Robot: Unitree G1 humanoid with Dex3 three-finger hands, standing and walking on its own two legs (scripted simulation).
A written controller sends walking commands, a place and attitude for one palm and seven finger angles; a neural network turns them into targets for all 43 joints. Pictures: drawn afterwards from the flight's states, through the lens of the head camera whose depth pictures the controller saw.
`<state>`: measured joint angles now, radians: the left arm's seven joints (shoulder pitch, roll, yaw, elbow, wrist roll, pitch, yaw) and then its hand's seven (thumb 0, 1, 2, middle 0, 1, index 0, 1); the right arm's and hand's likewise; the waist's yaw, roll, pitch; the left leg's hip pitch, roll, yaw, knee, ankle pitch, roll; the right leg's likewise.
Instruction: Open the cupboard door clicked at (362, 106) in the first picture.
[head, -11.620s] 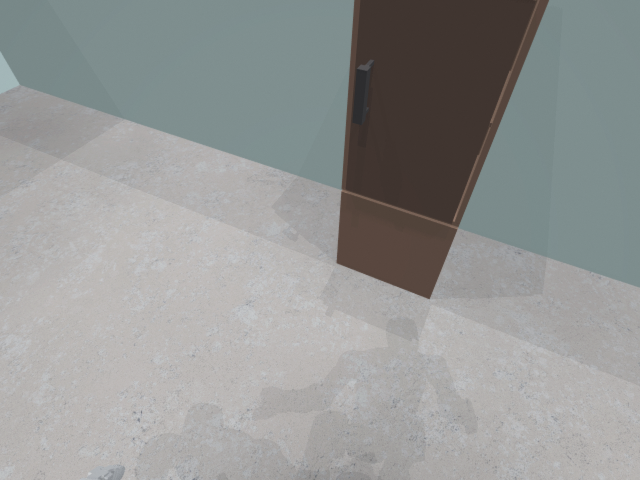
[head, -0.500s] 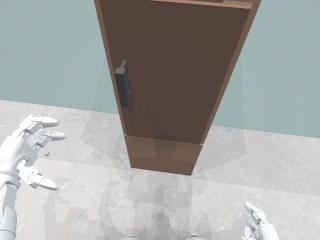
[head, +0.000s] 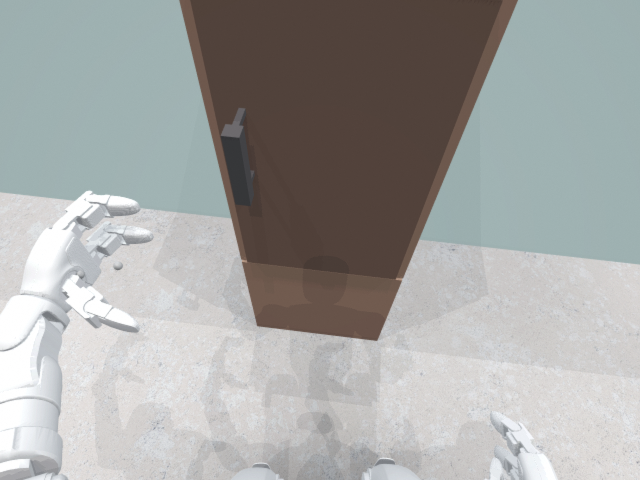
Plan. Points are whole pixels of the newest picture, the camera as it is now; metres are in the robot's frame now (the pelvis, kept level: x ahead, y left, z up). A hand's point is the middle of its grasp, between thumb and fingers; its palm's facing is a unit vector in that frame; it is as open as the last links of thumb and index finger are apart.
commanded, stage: move the hooked fingers beside the handle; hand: left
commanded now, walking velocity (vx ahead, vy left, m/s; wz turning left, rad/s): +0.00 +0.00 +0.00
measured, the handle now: (242, 158) +0.56 +0.14 +0.05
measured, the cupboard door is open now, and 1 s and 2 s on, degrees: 0 0 0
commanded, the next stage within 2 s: none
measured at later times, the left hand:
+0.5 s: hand (147, 221) +0.41 +0.24 +0.07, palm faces -0.09 -1.00 -0.02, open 14.0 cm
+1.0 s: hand (177, 182) +0.48 +0.22 +0.07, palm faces -0.10 -0.99 -0.01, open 14.0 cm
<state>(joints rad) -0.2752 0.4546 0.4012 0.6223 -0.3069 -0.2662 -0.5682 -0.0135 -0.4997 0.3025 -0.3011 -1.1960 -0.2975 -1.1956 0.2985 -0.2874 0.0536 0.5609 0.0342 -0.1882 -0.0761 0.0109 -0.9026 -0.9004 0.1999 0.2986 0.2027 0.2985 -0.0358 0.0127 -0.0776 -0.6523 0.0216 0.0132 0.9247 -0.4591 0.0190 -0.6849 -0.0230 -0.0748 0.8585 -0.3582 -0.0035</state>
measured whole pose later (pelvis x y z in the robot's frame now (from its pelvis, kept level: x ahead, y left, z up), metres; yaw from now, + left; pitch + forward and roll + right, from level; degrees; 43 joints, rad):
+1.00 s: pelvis +0.01 +0.00 -0.01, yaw -2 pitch +19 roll -2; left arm -0.80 0.58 0.44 1.12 -0.15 -0.35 -0.47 -0.01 -0.50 0.30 -0.30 -1.20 -0.30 -1.20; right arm 0.38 -0.29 0.05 0.60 0.01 0.02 -0.03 0.01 -0.90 -0.90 0.20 0.30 0.20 0.30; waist -0.14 0.01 -0.09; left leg -0.85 0.04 0.03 1.00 -0.49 0.03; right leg -0.88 0.00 -0.06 0.92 -0.36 0.00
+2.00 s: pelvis +0.01 +0.00 -0.02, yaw -2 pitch +20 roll -3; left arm -0.87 0.57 0.42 1.16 -0.11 -0.37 -0.39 -0.01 -0.50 0.30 -0.30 -1.20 -0.30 -1.20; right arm 0.37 -0.28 0.05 0.57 0.00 0.08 -0.01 0.00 -0.91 -0.90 0.20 0.30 0.20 0.30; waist -0.16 0.02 -0.09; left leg -0.87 0.05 0.02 1.02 -0.50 0.02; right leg -0.91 0.00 -0.06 0.93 -0.37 0.00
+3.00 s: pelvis +0.01 +0.01 -0.02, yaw -2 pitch +20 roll -2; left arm -0.85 0.42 0.33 1.11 -0.10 -0.40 -0.26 -0.01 -0.50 0.30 -0.30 -1.20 -0.30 -1.20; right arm 0.38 -0.26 0.03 0.60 -0.01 0.06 0.01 0.00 -0.91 -0.90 0.20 0.30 0.20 0.30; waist -0.15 0.03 -0.11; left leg -0.86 0.04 0.02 1.01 -0.50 0.03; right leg -0.90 -0.01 -0.06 0.93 -0.38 0.00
